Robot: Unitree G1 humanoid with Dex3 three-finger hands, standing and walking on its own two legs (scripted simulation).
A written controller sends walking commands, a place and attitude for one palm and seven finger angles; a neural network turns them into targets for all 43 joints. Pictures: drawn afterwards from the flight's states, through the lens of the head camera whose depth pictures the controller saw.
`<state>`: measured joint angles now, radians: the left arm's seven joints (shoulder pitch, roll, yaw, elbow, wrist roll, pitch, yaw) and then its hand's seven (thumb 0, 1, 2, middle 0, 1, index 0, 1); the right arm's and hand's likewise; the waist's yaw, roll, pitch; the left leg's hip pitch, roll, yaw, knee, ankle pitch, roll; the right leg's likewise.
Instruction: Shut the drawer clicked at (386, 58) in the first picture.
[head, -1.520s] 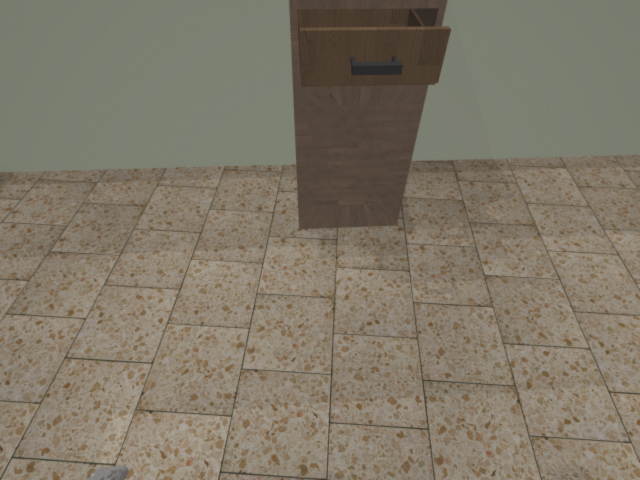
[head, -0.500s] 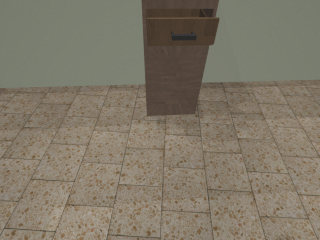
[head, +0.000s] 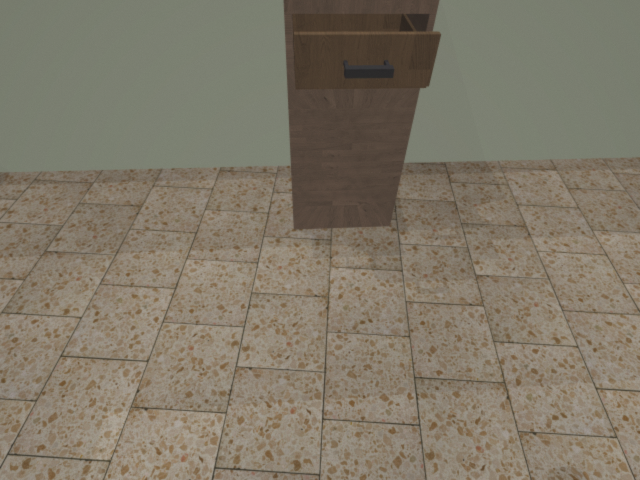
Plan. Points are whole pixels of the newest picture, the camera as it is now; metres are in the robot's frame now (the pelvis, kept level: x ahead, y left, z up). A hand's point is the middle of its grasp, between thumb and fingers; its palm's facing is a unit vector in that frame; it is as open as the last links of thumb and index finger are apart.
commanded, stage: walk to a spot facing it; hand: left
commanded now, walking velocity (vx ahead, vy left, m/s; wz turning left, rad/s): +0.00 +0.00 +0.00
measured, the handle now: (367, 67) +1.10 -0.06 +0.02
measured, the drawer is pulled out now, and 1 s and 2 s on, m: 0.14 0.14 0.14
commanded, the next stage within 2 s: none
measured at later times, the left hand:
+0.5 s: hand out of the picture +0.06 +0.17 -0.18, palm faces -0.16 -0.95 -0.25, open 7.4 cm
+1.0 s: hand (191, 458) +0.19 +0.21 -0.19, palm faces -0.40 -0.90 -0.18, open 7.4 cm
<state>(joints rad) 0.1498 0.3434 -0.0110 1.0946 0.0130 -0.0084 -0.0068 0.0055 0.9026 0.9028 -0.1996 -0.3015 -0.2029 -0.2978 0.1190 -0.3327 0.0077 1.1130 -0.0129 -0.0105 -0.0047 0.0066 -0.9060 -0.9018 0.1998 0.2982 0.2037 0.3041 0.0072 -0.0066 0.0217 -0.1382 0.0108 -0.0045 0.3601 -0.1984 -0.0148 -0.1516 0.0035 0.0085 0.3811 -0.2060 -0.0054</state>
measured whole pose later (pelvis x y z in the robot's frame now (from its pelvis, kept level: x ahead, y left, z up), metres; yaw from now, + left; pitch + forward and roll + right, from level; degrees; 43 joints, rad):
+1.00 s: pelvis +0.10 +0.02 -0.01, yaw -30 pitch +1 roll -1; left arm 0.36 0.26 0.09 0.99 0.03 0.02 -0.03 0.01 0.91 0.90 -0.20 -0.30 -0.20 -0.30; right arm 0.19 -0.18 -0.02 0.88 -0.02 -0.06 -0.01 0.01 -0.91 -0.90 0.20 0.30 0.20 0.30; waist 0.05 -0.06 -0.02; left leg -0.25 0.02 0.08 0.53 -0.30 0.04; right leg -0.40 0.06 0.09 0.95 -0.42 -0.01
